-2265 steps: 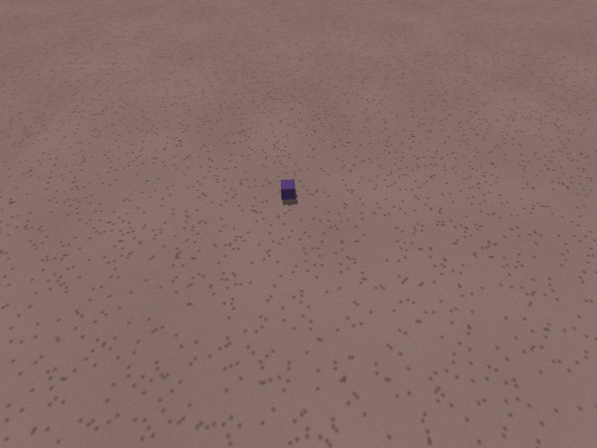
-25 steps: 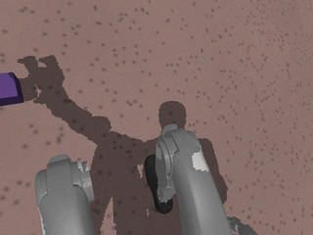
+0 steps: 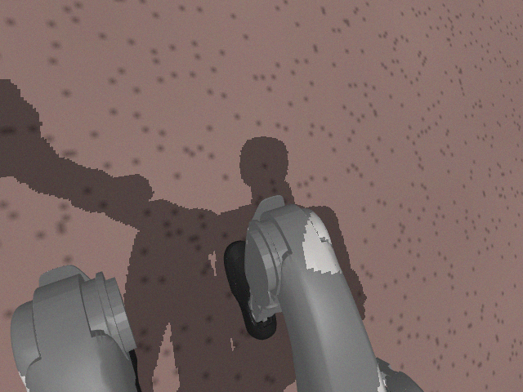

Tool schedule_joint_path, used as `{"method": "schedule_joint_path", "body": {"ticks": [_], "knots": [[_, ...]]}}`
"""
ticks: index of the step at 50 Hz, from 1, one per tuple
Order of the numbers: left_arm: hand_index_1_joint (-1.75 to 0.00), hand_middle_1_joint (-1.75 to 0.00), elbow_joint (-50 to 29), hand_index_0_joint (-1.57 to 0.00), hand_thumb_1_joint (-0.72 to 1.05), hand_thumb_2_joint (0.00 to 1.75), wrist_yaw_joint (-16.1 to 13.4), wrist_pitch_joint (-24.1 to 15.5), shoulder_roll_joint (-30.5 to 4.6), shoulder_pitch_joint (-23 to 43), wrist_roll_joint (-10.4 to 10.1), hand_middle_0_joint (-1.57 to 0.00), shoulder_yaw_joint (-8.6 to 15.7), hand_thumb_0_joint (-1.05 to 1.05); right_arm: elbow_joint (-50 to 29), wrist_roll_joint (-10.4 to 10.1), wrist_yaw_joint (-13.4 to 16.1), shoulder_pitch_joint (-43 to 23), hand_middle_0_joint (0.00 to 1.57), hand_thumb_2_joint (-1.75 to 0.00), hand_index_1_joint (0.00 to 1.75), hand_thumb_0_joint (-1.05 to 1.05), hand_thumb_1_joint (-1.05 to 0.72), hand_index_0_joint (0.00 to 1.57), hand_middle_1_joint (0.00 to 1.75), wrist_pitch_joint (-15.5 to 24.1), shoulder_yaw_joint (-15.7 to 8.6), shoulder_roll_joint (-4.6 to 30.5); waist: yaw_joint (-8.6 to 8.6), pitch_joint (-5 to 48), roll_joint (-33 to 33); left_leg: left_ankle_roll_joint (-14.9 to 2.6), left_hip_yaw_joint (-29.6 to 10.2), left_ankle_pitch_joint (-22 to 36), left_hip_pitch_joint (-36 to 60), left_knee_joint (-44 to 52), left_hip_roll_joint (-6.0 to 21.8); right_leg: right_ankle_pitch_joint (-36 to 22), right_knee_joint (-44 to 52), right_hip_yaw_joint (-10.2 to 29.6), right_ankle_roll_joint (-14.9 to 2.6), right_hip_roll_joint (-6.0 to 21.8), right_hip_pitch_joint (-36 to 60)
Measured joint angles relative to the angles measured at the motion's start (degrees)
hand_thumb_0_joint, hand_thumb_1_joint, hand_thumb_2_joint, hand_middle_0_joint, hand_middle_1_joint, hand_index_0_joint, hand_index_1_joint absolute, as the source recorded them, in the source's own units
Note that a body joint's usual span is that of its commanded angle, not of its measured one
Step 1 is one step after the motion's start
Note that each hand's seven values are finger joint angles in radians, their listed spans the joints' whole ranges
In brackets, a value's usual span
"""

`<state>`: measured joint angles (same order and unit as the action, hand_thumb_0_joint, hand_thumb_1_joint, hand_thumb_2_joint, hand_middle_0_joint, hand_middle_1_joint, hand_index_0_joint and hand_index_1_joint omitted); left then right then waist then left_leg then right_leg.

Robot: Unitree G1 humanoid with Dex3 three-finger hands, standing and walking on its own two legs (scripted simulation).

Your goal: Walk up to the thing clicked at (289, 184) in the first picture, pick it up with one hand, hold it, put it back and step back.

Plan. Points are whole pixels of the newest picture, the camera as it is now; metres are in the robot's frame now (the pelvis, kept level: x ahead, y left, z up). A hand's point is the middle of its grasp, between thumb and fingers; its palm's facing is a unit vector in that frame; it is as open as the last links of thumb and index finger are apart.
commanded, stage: rest palm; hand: left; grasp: from above
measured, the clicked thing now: out of the picture +0.52 +0.30 -0.28
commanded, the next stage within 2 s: close in 1.26 s
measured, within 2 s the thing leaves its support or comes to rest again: neither
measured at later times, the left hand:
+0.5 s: hand out of the picture +0.51 +0.31 -0.23, palm faces -0.44 -0.12 -0.89, open 14.2 cm
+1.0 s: hand out of the picture +0.51 +0.29 -0.24, palm faces -0.42 -0.11 -0.90, open 14.3 cm
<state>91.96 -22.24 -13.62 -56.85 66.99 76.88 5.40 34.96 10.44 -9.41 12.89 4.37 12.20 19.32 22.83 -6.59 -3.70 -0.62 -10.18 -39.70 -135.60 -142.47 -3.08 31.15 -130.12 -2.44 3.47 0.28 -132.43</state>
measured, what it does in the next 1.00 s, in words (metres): stands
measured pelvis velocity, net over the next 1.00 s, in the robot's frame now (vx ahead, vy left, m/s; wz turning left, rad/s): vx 0.00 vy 0.01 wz -0.06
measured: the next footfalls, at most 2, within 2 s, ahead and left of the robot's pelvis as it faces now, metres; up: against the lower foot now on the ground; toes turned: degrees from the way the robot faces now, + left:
none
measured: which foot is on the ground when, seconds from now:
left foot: down 0.00-1.00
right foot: down 0.00-1.00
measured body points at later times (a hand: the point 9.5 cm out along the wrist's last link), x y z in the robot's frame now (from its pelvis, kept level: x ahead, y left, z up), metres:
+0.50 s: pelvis +0.00 +0.01 +0.00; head +0.29 +0.12 +0.32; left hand +0.52 +0.31 -0.18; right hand +0.01 -0.25 -0.04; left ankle +0.07 +0.12 -0.28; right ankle +0.14 -0.15 -0.28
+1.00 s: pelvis +0.00 +0.01 +0.00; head +0.29 +0.12 +0.32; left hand +0.53 +0.29 -0.19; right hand +0.00 -0.24 -0.04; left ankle +0.07 +0.12 -0.28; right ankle +0.14 -0.15 -0.28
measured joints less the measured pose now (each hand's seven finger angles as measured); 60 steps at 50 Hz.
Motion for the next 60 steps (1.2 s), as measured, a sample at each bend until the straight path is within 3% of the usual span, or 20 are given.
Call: {"method": "schedule_joint_path", "body": {"ticks": [3, 9, 14, 21, 28, 37, 42, 50, 60], "knots": [[-0.97, -0.98, -0.07, -0.08, -0.50, 1.00, -1.19, -0.89, -0.39, -0.23, 1.01, -0.08, -0.36, 0.00, 0.23, 0.45, 0.05, -0.22, 0.20, -0.89, 0.30, 0.00, -0.88, 0.20, 0.30, 0.64, 0.46, 0.17, 0.33, -0.01, -0.60, 0.01, -0.64, -0.95, 0.25, -0.72, 0.17, 0.46, -0.21, -0.58, -0.26, -0.18, 0.29], [-0.96, -0.96, 1.29, -0.07, -0.51, 1.01, -4.91, -0.53, -1.33, 0.26, 2.97, -0.08, 1.50, 0.00, -0.65, 1.17, -0.94, -0.37, 0.20, -0.89, 0.30, 0.00, -0.88, 0.20, 0.30, 1.83, 1.20, 0.61, 1.89, 0.00, -0.89, -0.09, -1.48, -2.33, 0.58, -1.69, -0.02, 1.53, -0.53, -1.37, -0.43, 0.00, 1.06], [-0.95, -0.95, 2.79, -0.07, -0.51, 1.01, -6.73, 1.61, -1.78, 0.06, 3.08, -0.08, 2.46, 0.00, -1.59, 1.33, -2.27, -0.13, 0.20, -0.89, 0.30, 0.00, -0.88, 0.20, 0.30, 2.82, 1.26, 0.85, 2.51, -0.07, -0.67, -0.24, -1.84, -2.61, 0.23, -2.07, 0.04, 1.67, -0.50, -1.77, -0.61, -0.02, 0.93], [-0.95, -0.95, 3.78, -0.07, -0.51, 1.01, -6.24, 3.25, -2.34, -0.41, 1.45, -0.08, 3.62, 0.00, -1.69, 1.57, -3.52, -0.34, 0.20, -0.89, 0.30, 0.00, -0.88, 0.20, 0.30, 3.73, 2.15, 1.02, 2.50, -1.05, -0.66, -0.44, -1.68, -2.25, 0.32, -2.08, 0.09, 1.37, -0.48, -1.61, -0.06, -0.07, 1.12], [-0.96, -0.96, 4.03, -0.07, -0.51, 1.00, -4.65, 1.93, -3.72, -0.27, 0.62, -0.08, 2.52, 0.00, -1.70, 1.88, -3.52, -0.99, 0.20, -0.89, 0.30, 0.00, -0.88, 0.20, 0.30, 3.86, 3.34, 1.26, 2.38, -2.70, -1.16, -0.58, -2.20, -1.77, 0.67, -2.56, 0.27, 0.67, -0.35, -2.08, 0.07, -0.40, 1.74], [-0.96, -0.96, 5.69, -0.07, -0.51, 1.00, -6.57, 0.59, -4.37, 0.76, 1.40, -0.08, 0.50, 0.00, -1.95, 2.17, -3.61, -0.89, 0.20, -0.89, 0.30, 0.00, -0.89, 0.20, 0.30, 4.33, 4.93, 1.23, 3.27, -2.62, -2.34, -0.54, -2.86, -1.75, 1.08, -2.85, 0.48, 0.22, -0.09, -2.65, 0.18, -0.68, 2.25], [-0.96, -0.96, 6.67, -0.07, -0.52, 1.01, -8.26, 1.15, -4.69, 0.99, 2.22, -0.08, 0.80, 0.00, -2.08, 2.20, -3.78, -0.91, 0.20, -0.89, 0.30, 0.00, -0.89, 0.20, 0.30, 4.95, 5.42, 1.37, 3.88, -2.45, -2.50, -0.53, -3.10, -1.78, 0.88, -2.92, 0.67, 0.01, 0.11, -2.93, -0.26, -0.83, 2.08], [-0.96, -0.96, 7.40, -0.07, -0.52, 1.01, -9.32, 2.75, -5.48, 1.21, 1.30, -0.08, 1.82, 0.00, -1.95, 2.34, -4.31, -1.59, 0.20, -0.89, 0.30, 0.00, -0.89, 0.20, 0.30, 6.15, 6.11, 1.57, 4.34, -3.40, -2.33, -0.78, -2.95, -1.83, 0.55, -2.91, 0.92, -0.15, 0.23, -2.81, 0.20, -0.96, 1.71], [-0.97, -0.97, 6.53, -0.07, -0.52, 1.01, -7.96, 2.85, -5.97, 0.52, -0.86, -0.08, 1.70, 0.00, -1.75, 2.35, -4.31, -2.10, 0.20, -0.89, 0.30, 0.00, -0.89, 0.20, 0.30, 6.20, 6.70, 1.39, 3.95, -4.63, -2.31, -0.68, -3.33, -2.25, 0.71, -2.96, 0.97, 0.05, 0.37, -3.11, 0.73, -0.89, 1.88]]}}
